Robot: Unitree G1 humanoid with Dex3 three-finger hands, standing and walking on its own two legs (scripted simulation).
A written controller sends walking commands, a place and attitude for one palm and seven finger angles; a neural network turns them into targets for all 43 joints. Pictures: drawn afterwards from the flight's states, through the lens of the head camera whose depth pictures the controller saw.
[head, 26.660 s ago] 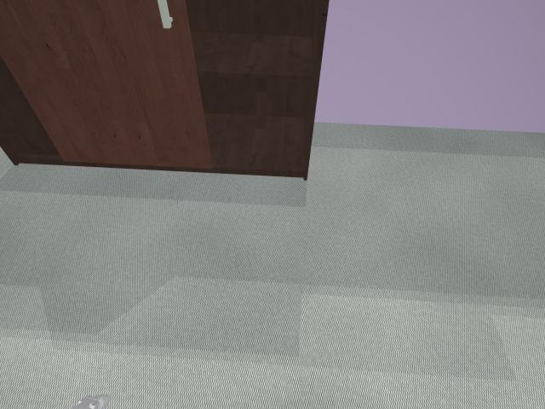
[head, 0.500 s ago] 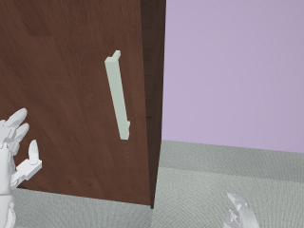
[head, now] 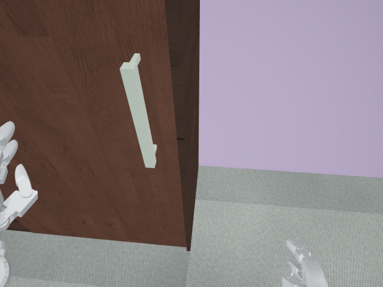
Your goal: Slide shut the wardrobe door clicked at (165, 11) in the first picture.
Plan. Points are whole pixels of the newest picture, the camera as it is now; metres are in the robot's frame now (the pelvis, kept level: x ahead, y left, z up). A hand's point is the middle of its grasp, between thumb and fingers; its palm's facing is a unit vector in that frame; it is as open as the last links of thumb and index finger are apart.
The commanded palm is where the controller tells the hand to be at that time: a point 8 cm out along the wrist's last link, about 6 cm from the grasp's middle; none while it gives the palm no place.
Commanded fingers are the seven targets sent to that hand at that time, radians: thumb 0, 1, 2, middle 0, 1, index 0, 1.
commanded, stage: step back with the hand held close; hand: left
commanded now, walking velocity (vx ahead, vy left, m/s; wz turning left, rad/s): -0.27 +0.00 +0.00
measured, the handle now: (144, 117) +0.42 +0.16 +0.15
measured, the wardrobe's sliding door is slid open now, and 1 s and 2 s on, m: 0.00 0.00 0.00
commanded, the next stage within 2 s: stop stepping back and stand still in 1.14 s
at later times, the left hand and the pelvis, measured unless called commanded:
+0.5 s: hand (13, 228) +0.15 +0.28 +0.15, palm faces +0.43 -0.79 -0.43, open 7.4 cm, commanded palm +0.09 +0.32 +0.17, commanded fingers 0.00 0.90 0.90 -0.20 -0.30 -0.20 -0.30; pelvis -0.05 +0.02 -0.02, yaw +0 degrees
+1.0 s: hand out of the picture +0.08 +0.25 +0.16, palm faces +0.25 -0.82 -0.51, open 7.4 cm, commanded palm +0.01 +0.31 +0.17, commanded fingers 0.00 0.90 0.90 -0.20 -0.30 -0.20 -0.30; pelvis -0.15 +0.02 -0.01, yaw -3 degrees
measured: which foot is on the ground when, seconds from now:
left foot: down 0.00-1.00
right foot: down 0.00-0.58, up 0.60-0.80, down 0.82-1.00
